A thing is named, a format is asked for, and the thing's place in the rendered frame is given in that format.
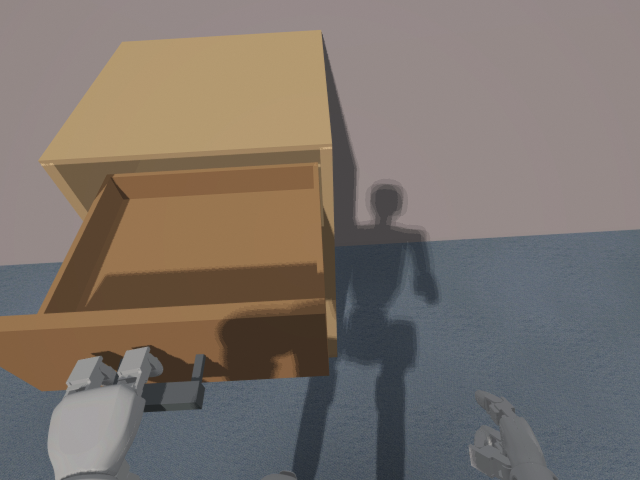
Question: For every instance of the left robot hand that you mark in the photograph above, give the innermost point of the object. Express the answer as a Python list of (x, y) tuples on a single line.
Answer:
[(93, 427)]

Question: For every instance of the handle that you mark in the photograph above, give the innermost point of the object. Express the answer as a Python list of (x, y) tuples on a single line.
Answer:
[(173, 396)]

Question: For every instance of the cabinet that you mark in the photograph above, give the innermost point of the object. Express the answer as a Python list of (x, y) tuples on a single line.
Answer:
[(202, 103)]

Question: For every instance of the drawer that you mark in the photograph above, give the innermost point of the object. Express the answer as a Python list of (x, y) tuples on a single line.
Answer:
[(225, 262)]

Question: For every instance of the right robot hand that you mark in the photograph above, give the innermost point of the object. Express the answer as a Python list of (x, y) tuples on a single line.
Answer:
[(495, 453)]

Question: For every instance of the left robot shin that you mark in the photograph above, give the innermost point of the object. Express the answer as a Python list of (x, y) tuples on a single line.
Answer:
[(289, 473)]

